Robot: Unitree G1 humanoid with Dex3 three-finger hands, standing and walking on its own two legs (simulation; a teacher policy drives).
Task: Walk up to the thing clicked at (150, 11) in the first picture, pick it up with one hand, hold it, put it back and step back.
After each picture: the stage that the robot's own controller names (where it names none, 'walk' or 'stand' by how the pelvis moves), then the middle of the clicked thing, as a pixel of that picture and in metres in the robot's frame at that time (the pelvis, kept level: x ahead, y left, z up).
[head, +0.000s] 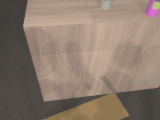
stand; (154, 5) +0.86 -0.44 +0.08
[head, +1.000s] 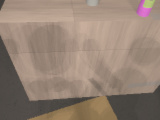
walk; (146, 3) +0.78 -0.33 +0.11
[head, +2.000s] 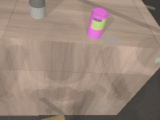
walk; (96, 23) +0.60 -0.06 +0.11
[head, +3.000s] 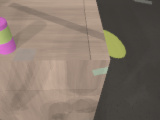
stand; (1, 36) +0.48 +0.28 +0.12
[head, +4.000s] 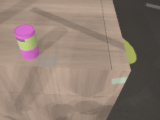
stand; (27, 42) +0.47 +0.20 +0.09
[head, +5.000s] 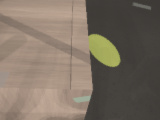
stand; out of the picture +0.36 +0.36 +0.10
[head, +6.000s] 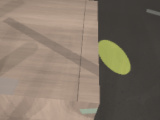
stand; out of the picture +0.37 +0.32 +0.08
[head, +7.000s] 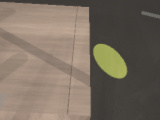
stand; out of the picture +0.33 +0.35 +0.07
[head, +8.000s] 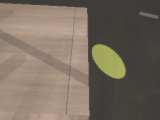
stand; out of the picture +0.32 +0.36 +0.07
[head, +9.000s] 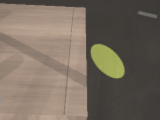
stand; out of the picture +0.32 +0.37 +0.07
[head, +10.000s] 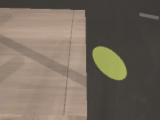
rise first; out of the picture +0.30 +0.38 +0.08
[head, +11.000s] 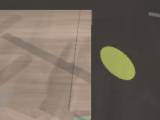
go down; out of the picture +0.32 +0.38 +0.08
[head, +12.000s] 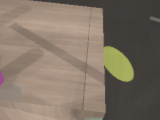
go down; out of the picture +0.34 +0.33 +0.08
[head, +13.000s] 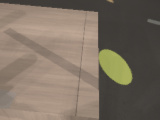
approach; out of the picture +0.32 +0.34 +0.08
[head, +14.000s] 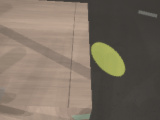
close in; out of the picture +0.33 +0.36 +0.10
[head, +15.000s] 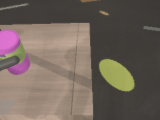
lift; (12, 54) +0.31 +0.19 +0.24
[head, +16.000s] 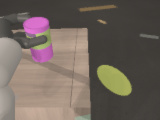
lift; (39, 40) +0.35 +0.13 +0.27
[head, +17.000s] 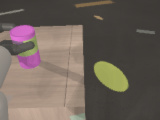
lift; (26, 47) +0.36 +0.17 +0.24
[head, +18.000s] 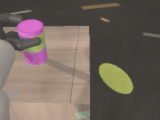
hold; (33, 43) +0.34 +0.15 +0.26
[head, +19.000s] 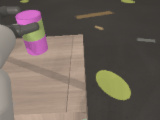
hold; (33, 33) +0.36 +0.14 +0.31
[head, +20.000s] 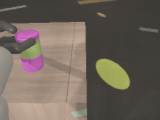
hold; (30, 51) +0.36 +0.17 +0.22
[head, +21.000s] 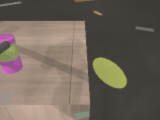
crouch; (8, 54) +0.39 +0.25 +0.18
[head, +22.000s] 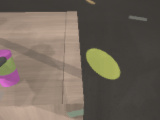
lower; (5, 68) +0.40 +0.26 +0.09
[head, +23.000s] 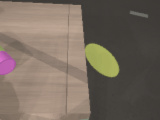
lower; out of the picture +0.42 +0.30 +0.08
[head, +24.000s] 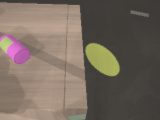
lower; (14, 48) +0.49 +0.25 +0.07
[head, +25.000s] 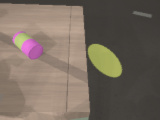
lower; (27, 45) +0.51 +0.21 +0.07
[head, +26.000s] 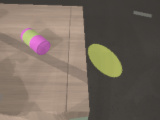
lower; (35, 41) +0.54 +0.19 +0.07
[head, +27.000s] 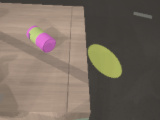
lower; (41, 38) +0.55 +0.17 +0.06
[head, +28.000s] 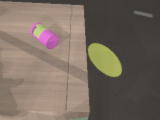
withdraw; (44, 35) +0.57 +0.16 +0.07
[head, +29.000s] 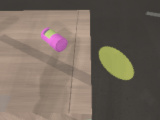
sink last; (54, 39) +0.58 +0.16 +0.06
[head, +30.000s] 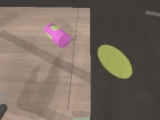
stand; (57, 35) +0.60 +0.14 +0.05
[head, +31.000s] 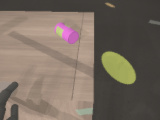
stand; (66, 33) +0.65 +0.10 +0.07
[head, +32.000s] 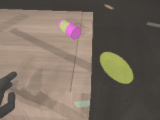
stand; (69, 29) +0.71 +0.05 +0.08
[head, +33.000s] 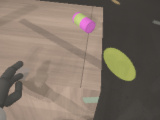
stand; (83, 22) +0.73 -0.02 +0.06
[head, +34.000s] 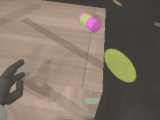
stand; (89, 22) +0.75 -0.06 +0.06
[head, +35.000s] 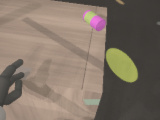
stand; (94, 20) +0.75 -0.08 +0.06
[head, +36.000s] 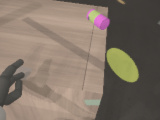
walk; (97, 19) +0.76 -0.10 +0.06
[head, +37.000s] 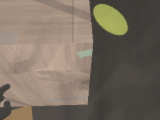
walk; out of the picture +0.92 -0.08 +0.07
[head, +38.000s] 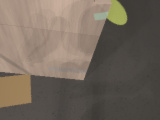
walk; out of the picture +1.14 -0.17 +0.09
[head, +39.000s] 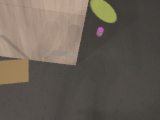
stand; (99, 31) +1.36 -0.33 -0.69
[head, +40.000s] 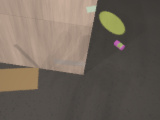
stand; (119, 45) +1.36 -0.53 -0.73
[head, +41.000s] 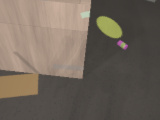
stand; (122, 44) +1.44 -0.60 -0.75
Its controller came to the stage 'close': yes
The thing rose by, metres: 0.26
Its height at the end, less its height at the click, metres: -0.82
